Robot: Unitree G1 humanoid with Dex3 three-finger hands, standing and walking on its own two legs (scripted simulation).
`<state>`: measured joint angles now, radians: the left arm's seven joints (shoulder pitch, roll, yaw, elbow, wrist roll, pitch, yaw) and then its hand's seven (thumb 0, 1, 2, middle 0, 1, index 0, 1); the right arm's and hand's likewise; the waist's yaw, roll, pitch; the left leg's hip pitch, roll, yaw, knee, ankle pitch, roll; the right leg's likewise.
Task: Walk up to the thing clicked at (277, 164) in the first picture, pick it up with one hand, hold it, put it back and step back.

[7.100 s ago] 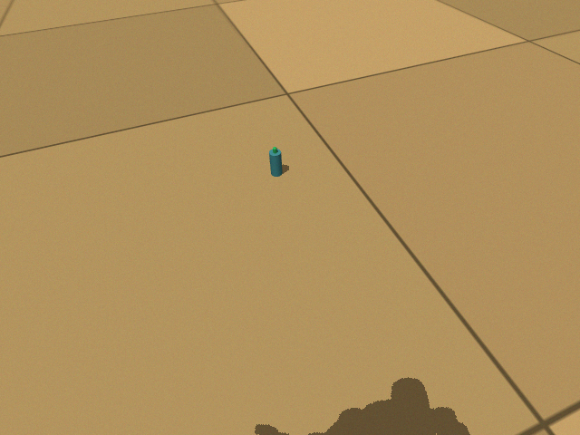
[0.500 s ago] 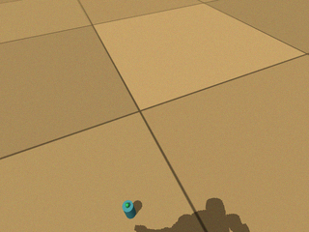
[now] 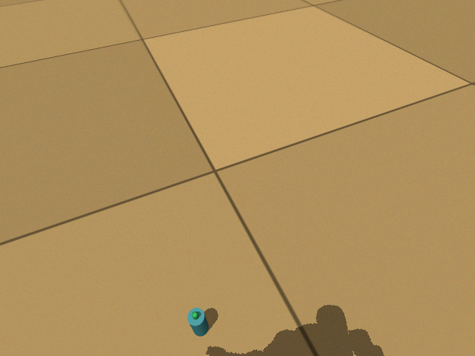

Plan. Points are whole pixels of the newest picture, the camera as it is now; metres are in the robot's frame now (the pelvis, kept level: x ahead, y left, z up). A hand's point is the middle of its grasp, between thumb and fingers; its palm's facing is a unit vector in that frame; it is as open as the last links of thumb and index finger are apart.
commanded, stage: stand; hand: left
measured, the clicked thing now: (198, 321) +0.39 +0.21 -0.70
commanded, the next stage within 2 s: go down in 0.82 s
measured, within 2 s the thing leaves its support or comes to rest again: neither
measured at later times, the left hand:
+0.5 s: hand out of the picture +0.07 +0.25 -0.16, palm faces -0.03 -0.94 -0.34, open 7.4 cm
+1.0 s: hand out of the picture +0.10 +0.25 -0.15, palm faces +0.03 -0.94 -0.34, open 7.8 cm
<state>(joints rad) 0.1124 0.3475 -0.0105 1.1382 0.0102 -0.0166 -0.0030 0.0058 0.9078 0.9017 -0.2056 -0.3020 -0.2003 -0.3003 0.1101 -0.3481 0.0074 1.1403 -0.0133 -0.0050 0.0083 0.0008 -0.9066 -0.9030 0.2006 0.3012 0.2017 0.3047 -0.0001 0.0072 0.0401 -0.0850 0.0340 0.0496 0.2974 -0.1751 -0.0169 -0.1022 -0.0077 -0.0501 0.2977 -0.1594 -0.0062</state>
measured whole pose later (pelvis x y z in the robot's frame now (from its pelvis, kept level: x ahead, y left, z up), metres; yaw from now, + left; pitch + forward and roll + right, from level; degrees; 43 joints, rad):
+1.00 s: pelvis +0.00 +0.00 +0.00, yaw +1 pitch +0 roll +0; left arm 0.08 0.33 0.03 1.07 -0.01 -0.03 0.01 0.01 0.86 0.86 -0.17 -0.26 -0.17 -0.26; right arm 0.16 -0.34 0.01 1.00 0.03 -0.02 -0.02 0.00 -0.92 -0.91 0.20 0.30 0.20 0.30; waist 0.00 0.01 0.05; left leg -0.16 0.03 0.04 0.36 -0.21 -0.01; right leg -0.17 -0.01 -0.06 0.36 -0.20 -0.01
